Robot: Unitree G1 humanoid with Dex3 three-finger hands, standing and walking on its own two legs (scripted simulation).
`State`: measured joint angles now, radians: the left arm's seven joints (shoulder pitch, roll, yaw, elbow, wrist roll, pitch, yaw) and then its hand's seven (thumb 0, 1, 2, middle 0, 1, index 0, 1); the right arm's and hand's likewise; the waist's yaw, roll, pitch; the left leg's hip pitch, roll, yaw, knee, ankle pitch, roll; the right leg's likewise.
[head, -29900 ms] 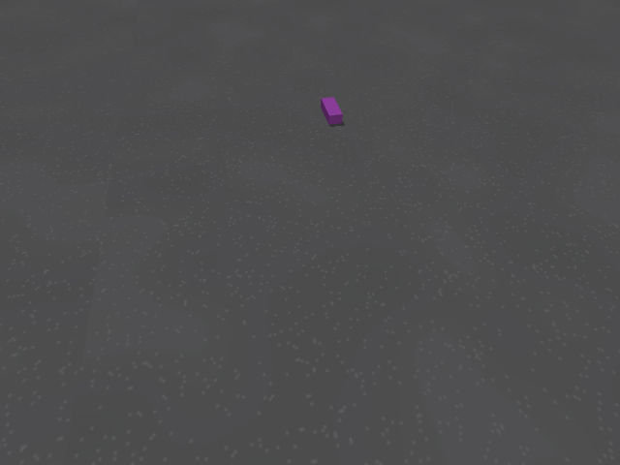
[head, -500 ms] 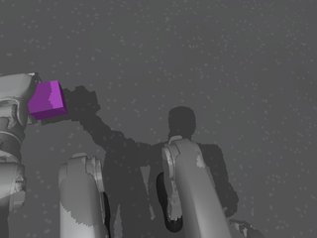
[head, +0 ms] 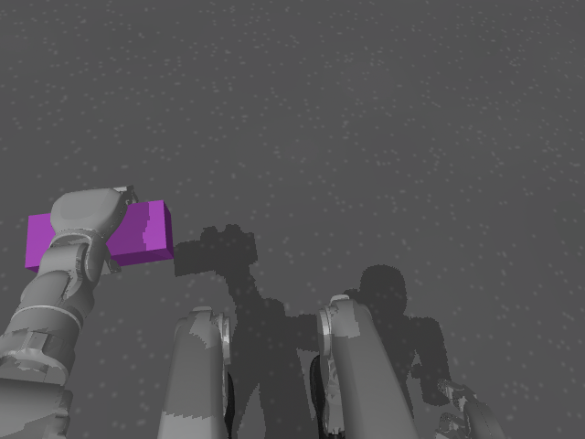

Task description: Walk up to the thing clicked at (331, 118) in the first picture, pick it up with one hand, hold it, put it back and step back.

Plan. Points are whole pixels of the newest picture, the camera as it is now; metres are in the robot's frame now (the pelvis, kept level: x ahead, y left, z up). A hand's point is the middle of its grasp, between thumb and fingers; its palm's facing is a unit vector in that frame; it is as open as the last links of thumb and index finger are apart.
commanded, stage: lift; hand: left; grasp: from above
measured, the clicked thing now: (105, 238) +0.42 +0.26 -0.12
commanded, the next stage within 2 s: hold in 0.90 s
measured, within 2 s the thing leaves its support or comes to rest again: neither
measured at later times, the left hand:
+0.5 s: hand (42, 214) +0.37 +0.24 +0.09, palm faces -0.46 -0.10 -0.88, open 10.9 cm
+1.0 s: hand (11, 157) +0.38 +0.22 +0.17, palm faces -0.45 -0.10 -0.89, open 10.9 cm
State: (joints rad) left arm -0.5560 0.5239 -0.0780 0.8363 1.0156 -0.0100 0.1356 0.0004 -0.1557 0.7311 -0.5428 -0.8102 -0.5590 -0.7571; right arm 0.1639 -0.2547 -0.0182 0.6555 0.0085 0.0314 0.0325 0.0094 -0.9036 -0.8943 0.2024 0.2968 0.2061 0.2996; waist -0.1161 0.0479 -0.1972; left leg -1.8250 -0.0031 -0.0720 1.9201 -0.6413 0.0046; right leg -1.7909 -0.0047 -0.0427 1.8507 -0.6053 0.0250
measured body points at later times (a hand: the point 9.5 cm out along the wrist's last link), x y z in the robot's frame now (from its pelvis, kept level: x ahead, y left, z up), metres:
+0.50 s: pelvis +0.04 +0.00 +0.17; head +0.12 +0.01 +0.62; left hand +0.39 +0.24 +0.14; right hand +0.14 -0.27 +0.05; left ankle +0.08 +0.12 -0.45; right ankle +0.10 -0.13 -0.45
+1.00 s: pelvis +0.07 +0.00 +0.25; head +0.12 -0.01 +0.70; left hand +0.40 +0.22 +0.22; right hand +0.16 -0.27 +0.12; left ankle +0.08 +0.12 -0.45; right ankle +0.10 -0.13 -0.45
